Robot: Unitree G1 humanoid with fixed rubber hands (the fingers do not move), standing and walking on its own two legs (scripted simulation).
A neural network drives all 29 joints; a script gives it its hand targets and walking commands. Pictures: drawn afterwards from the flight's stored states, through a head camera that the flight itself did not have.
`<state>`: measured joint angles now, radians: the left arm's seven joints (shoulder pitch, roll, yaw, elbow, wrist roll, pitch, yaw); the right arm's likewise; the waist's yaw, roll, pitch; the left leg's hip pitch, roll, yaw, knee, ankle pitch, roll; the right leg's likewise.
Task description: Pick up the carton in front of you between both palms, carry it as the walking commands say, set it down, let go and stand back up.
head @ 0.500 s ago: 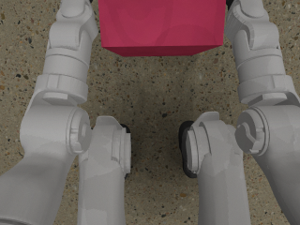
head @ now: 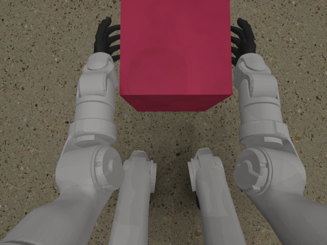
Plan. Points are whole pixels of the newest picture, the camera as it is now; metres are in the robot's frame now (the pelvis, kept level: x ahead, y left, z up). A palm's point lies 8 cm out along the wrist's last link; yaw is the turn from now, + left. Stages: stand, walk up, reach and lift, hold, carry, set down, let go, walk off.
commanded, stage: reach and lift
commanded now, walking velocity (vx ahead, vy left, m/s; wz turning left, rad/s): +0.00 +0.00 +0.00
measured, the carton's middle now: (172, 66) +0.53 -0.01 -0.13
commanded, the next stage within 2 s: none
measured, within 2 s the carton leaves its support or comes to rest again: neither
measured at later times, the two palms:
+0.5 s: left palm (65, 39) +0.48 +0.14 +0.10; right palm (289, 37) +0.47 -0.16 +0.09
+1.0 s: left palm out of the picture +0.42 +0.15 +0.24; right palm out of the picture +0.42 -0.15 +0.24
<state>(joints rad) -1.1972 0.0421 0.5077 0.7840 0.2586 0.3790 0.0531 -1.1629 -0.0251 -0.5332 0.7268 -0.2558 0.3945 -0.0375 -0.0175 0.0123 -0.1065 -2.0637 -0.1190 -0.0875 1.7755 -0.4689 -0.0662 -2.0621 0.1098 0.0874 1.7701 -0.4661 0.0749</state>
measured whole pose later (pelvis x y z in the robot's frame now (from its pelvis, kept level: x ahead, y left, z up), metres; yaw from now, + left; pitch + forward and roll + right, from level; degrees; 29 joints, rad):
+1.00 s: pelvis +0.10 +0.00 +0.26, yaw +0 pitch +14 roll +0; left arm -0.37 -0.14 0.32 0.54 0.21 0.38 0.04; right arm -0.36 0.14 -0.32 0.52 -0.22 0.38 -0.03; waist -0.01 0.00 -0.16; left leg -0.67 -0.07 -0.14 0.76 -0.33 -0.02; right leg -0.67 0.07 0.14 0.76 -0.33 0.02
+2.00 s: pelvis +0.11 +0.00 +0.30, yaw +0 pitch -4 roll +0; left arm -0.27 -0.15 0.25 0.33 0.28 0.66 0.00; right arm -0.27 0.15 -0.24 0.32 -0.28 0.66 0.01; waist 0.00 0.00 -0.02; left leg -0.11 -0.04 -0.14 0.40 -0.21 -0.01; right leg -0.12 0.04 0.14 0.40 -0.21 0.01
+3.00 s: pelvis +0.11 +0.00 +0.30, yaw +0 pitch -7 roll +0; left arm -0.29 -0.16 0.25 0.26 0.29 0.75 -0.01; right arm -0.29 0.16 -0.24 0.25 -0.28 0.76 0.01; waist 0.00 0.00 0.01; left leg -0.06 -0.04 -0.13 0.37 -0.20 -0.01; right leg -0.06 0.04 0.13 0.38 -0.20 0.01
